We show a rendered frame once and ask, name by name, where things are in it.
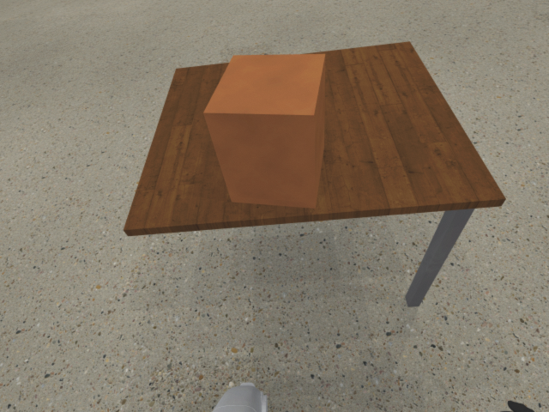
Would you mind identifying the table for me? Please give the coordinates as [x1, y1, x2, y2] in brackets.
[124, 41, 506, 307]

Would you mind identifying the left robot thigh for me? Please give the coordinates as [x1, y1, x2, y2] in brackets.
[213, 385, 268, 412]

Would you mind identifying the carton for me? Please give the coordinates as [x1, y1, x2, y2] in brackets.
[203, 54, 325, 209]

